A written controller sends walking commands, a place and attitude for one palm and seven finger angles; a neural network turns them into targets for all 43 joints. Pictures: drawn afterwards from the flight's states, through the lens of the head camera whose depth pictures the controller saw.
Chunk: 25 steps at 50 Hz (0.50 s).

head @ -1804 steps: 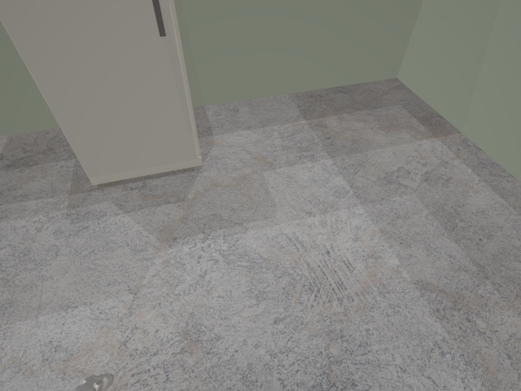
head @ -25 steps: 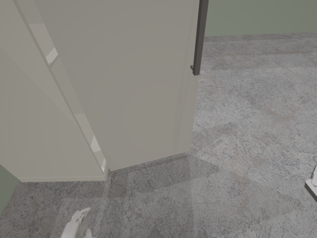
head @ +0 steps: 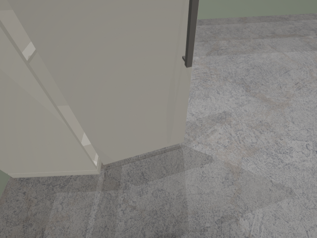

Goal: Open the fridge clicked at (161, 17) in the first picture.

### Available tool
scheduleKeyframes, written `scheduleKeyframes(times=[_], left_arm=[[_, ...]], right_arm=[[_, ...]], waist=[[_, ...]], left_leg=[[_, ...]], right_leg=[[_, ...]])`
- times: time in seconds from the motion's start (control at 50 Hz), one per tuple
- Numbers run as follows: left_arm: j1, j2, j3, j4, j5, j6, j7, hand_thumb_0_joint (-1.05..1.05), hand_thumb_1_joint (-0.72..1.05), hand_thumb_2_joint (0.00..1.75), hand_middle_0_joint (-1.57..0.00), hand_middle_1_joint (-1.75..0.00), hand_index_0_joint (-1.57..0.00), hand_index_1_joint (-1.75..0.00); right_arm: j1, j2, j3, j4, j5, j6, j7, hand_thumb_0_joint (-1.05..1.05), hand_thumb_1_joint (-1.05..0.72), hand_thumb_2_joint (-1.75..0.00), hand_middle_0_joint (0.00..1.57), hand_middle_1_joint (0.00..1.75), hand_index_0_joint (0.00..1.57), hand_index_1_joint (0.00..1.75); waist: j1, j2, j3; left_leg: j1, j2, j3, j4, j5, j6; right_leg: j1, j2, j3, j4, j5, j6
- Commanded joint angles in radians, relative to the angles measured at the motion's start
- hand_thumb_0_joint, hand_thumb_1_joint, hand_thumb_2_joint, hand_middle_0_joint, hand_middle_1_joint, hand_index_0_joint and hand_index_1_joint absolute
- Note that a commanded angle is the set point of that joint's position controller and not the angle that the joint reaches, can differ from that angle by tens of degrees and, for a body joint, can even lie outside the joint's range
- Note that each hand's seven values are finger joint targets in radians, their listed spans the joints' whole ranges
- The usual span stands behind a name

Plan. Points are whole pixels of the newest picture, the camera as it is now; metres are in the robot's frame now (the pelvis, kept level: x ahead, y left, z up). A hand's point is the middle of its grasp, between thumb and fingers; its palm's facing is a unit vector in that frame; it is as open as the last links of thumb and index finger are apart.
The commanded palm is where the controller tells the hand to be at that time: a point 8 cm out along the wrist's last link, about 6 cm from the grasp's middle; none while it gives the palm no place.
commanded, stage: let the arm hang, fingers relaxed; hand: right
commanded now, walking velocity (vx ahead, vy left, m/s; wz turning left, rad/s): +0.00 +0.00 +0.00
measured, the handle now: (189, 21) +0.76 -0.06 +0.17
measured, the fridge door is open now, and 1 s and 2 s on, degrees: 75 75 75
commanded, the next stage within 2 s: look to check the result in 0.78 s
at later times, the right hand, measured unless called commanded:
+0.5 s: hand out of the picture +0.07 -0.21 -0.16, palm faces -0.02 +0.98 -0.21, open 7.3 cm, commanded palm none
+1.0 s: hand out of the picture +0.06 -0.19 -0.16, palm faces -0.02 +0.98 -0.20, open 7.3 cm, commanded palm none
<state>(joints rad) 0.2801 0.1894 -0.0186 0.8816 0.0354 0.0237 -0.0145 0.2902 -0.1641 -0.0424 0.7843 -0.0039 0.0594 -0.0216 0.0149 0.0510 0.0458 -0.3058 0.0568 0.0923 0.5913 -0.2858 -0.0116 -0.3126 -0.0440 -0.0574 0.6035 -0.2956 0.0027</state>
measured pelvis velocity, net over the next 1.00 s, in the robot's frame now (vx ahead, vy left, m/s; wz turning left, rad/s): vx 0.05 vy -0.02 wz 0.05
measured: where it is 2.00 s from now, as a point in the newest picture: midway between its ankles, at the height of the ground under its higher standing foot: outside the picture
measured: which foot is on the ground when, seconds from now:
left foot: down 0.00-1.00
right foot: down 0.00-1.00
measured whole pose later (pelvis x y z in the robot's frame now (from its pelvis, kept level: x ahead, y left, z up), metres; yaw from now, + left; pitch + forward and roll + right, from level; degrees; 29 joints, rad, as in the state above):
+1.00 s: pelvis +0.05 -0.02 +0.01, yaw +3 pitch +0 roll +0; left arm 0.28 0.14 0.00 1.11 0.01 0.00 0.03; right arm 0.25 -0.15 -0.01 1.11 -0.01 0.00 -0.03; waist 0.01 0.00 0.06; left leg -0.15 0.07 0.04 0.42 -0.26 -0.04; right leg -0.12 -0.02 -0.12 0.41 -0.28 -0.01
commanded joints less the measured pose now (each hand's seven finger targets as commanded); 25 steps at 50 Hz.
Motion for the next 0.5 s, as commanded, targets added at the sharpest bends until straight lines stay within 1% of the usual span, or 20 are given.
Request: scheduleKeyframes(times=[0.0, 0.02, 0.04, 0.06, 0.08, 0.1, 0.14, 0.16, 0.2, 0.24, 0.28, 0.3, 0.32, 0.42, 0.44, 0.46, 0.48], left_arm=[[-0.012, 0.114, 0.045, -0.041, -0.003, -0.034, 0.032, 0.0, 0.9, 0.9, -0.2, -0.3, -0.2, -0.3], [0.01, 0.103, 0.044, -0.024, -0.005, -0.033, 0.032, 0.0, 0.9, 0.9, -0.2, -0.3, -0.2, -0.3], [0.021, 0.101, 0.043, -0.006, -0.006, -0.031, 0.032, 0.0, 0.9, 0.9, -0.2, -0.3, -0.2, -0.3], [0.031, 0.096, 0.044, 0.008, -0.008, -0.03, 0.033, 0.0, 0.9, 0.9, -0.2, -0.3, -0.2, -0.3], [0.042, 0.093, 0.045, 0.019, -0.01, -0.029, 0.034, 0.0, 0.9, 0.9, -0.2, -0.3, -0.2, -0.3], [0.054, 0.097, 0.047, 0.026, -0.014, -0.028, 0.036, 0.0, 0.9, 0.9, -0.2, -0.3, -0.2, -0.3], [0.073, 0.095, 0.046, 0.052, -0.017, -0.031, 0.039, 0.0, 0.9, 0.9, -0.2, -0.3, -0.2, -0.3], [0.078, 0.096, 0.046, 0.064, -0.017, -0.032, 0.04, 0.0, 0.9, 0.9, -0.2, -0.3, -0.2, -0.3], [0.084, 0.095, 0.045, 0.08, -0.019, -0.033, 0.042, 0.0, 0.9, 0.9, -0.2, -0.3, -0.2, -0.3], [0.092, 0.091, 0.042, 0.099, -0.018, -0.036, 0.043, 0.0, 0.9, 0.9, -0.2, -0.3, -0.2, -0.3], [0.09, 0.087, 0.042, 0.113, -0.018, -0.035, 0.044, 0.0, 0.9, 0.9, -0.2, -0.3, -0.2, -0.3], [0.087, 0.089, 0.041, 0.117, -0.02, -0.036, 0.044, 0.0, 0.9, 0.9, -0.2, -0.3, -0.2, -0.3], [0.087, 0.081, 0.039, 0.123, -0.018, -0.037, 0.044, 0.0, 0.9, 0.9, -0.2, -0.3, -0.2, -0.3], [0.082, 0.07, 0.036, 0.149, -0.016, -0.038, 0.043, 0.0, 0.9, 0.9, -0.2, -0.3, -0.2, -0.3], [0.077, 0.069, 0.036, 0.155, -0.016, -0.038, 0.043, 0.0, 0.9, 0.9, -0.2, -0.3, -0.2, -0.3], [0.075, 0.073, 0.036, 0.156, -0.015, -0.038, 0.044, 0.0, 0.9, 0.9, -0.2, -0.3, -0.2, -0.3], [0.074, 0.071, 0.036, 0.16, -0.014, -0.04, 0.044, 0.0, 0.9, 0.9, -0.2, -0.3, -0.2, -0.3]], right_arm=[[0.04, -0.15, -0.018, 0.016, -0.016, -0.066, 0.006, 0.0, -0.9, -0.9, 0.2, 0.3, 0.2, 0.3], [0.034, -0.156, -0.012, 0.039, -0.014, -0.066, 0.006, 0.0, -0.9, -0.9, 0.2, 0.3, 0.2, 0.3], [0.027, -0.159, -0.004, 0.062, -0.011, -0.066, 0.006, 0.0, -0.9, -0.9, 0.2, 0.3, 0.2, 0.3], [0.028, -0.156, -0.001, 0.082, -0.01, -0.066, 0.006, 0.0, -0.9, -0.9, 0.2, 0.3, 0.2, 0.3], [0.031, -0.153, 0.002, 0.103, -0.009, -0.067, 0.006, 0.0, -0.9, -0.9, 0.2, 0.3, 0.2, 0.3], [0.03, -0.156, 0.006, 0.121, -0.009, -0.068, 0.005, 0.0, -0.9, -0.9, 0.2, 0.3, 0.2, 0.3], [0.03, -0.145, 0.012, 0.159, -0.007, -0.068, 0.003, 0.0, -0.9, -0.9, 0.2, 0.3, 0.2, 0.3], [0.03, -0.14, 0.016, 0.174, -0.007, -0.067, 0.002, 0.0, -0.9, -0.9, 0.2, 0.3, 0.2, 0.3], [0.042, -0.137, 0.02, 0.201, -0.007, -0.067, 0.0, 0.0, -0.9, -0.9, 0.2, 0.3, 0.2, 0.3], [0.044, -0.131, 0.021, 0.224, -0.006, -0.066, -0.003, 0.0, -0.9, -0.9, 0.2, 0.3, 0.2, 0.3], [0.041, -0.125, 0.023, 0.241, -0.007, -0.063, -0.005, 0.0, -0.9, -0.9, 0.2, 0.3, 0.2, 0.3], [0.047, -0.128, 0.025, 0.248, -0.007, -0.065, -0.007, 0.0, -0.9, -0.9, 0.2, 0.3, 0.2, 0.3], [0.045, -0.125, 0.024, 0.254, -0.007, -0.065, -0.007, 0.0, -0.9, -0.9, 0.2, 0.3, 0.2, 0.3], [0.027, -0.117, 0.024, 0.271, -0.008, -0.065, -0.011, 0.0, -0.9, -0.9, 0.2, 0.3, 0.2, 0.3], [0.025, -0.112, 0.023, 0.272, -0.007, -0.065, -0.011, 0.0, -0.9, -0.9, 0.2, 0.3, 0.2, 0.3], [0.021, -0.112, 0.024, 0.273, -0.007, -0.065, -0.012, 0.0, -0.9, -0.9, 0.2, 0.3, 0.2, 0.3], [0.019, -0.108, 0.022, 0.273, -0.008, -0.066, -0.013, 0.0, -0.9, -0.9, 0.2, 0.3, 0.2, 0.3]], waist=[[-0.022, -0.184, -0.119], [-0.015, -0.201, -0.135], [-0.013, -0.211, -0.127], [-0.011, -0.2, -0.114], [-0.012, -0.171, -0.103], [-0.01, -0.114, -0.098], [-0.006, -0.08, -0.084], [-0.005, -0.083, -0.064], [-0.009, -0.08, -0.049], [-0.01, -0.076, -0.049], [-0.01, -0.064, -0.021], [-0.014, -0.069, -0.015], [-0.012, -0.071, -0.017], [-0.012, -0.04, 0.01], [-0.013, -0.053, 0.01], [-0.013, -0.045, 0.013], [-0.012, -0.06, 0.008]], left_leg=[[0.126, 0.043, -0.122, -0.176, 0.067, 0.061], [0.131, 0.049, -0.117, -0.185, 0.057, 0.061], [0.125, 0.048, -0.117, -0.19, 0.055, 0.062], [0.119, 0.048, -0.11, -0.198, 0.05, 0.062], [0.114, 0.046, -0.108, -0.205, 0.062, 0.061], [0.119, 0.047, -0.105, -0.213, 0.081, 0.059], [0.114, 0.052, -0.095, -0.208, 0.131, 0.054], [0.105, 0.048, -0.089, -0.203, 0.141, 0.05], [0.1, 0.046, -0.081, -0.2, 0.157, 0.045], [0.108, 0.047, -0.075, -0.192, 0.171, 0.039], [0.098, 0.042, -0.072, -0.194, 0.144, 0.033], [0.101, 0.043, -0.078, -0.193, 0.163, 0.035], [0.103, 0.047, -0.076, -0.192, 0.161, 0.033], [0.106, 0.05, -0.076, -0.19, 0.176, 0.027], [0.108, 0.05, -0.08, -0.192, 0.171, 0.026], [0.107, 0.049, -0.081, -0.192, 0.177, 0.024], [0.113, 0.051, -0.082, -0.189, 0.192, 0.025]], right_leg=[[0.02, -0.049, 0.072, -0.179, 0.036, -0.047], [0.034, -0.049, 0.062, -0.18, 0.027, -0.046], [0.041, -0.05, 0.063, -0.186, 0.028, -0.046], [0.041, -0.055, 0.065, -0.194, 0.026, -0.047], [0.047, -0.057, 0.065, -0.197, 0.04, -0.047], [0.051, -0.063, 0.067, -0.192, 0.065, -0.047], [0.077, -0.068, 0.064, -0.201, 0.123, -0.047], [0.085, -0.073, 0.065, -0.211, 0.144, -0.047], [0.1, -0.078, 0.062, -0.218, 0.187, -0.05], [0.12, -0.082, 0.061, -0.232, 0.224, -0.052], [0.116, -0.085, 0.066, -0.251, 0.205, -0.054], [0.119, -0.081, 0.061, -0.248, 0.232, -0.054], [0.125, -0.081, 0.055, -0.254, 0.23, -0.053], [0.132, -0.075, 0.05, -0.268, 0.254, -0.051], [0.135, -0.073, 0.05, -0.273, 0.251, -0.051], [0.138, -0.073, 0.048, -0.274, 0.258, -0.05], [0.147, -0.072, 0.047, -0.274, 0.284, -0.051]])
